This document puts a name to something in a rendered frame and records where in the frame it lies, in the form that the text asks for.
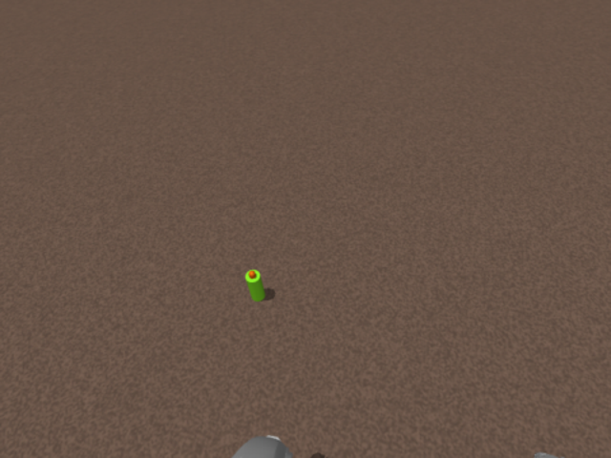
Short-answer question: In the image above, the bottle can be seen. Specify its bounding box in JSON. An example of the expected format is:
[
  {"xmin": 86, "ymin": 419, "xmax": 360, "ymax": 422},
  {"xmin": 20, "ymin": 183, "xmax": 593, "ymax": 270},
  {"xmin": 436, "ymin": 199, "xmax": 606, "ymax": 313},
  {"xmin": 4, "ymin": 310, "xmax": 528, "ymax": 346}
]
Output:
[{"xmin": 245, "ymin": 270, "xmax": 265, "ymax": 302}]

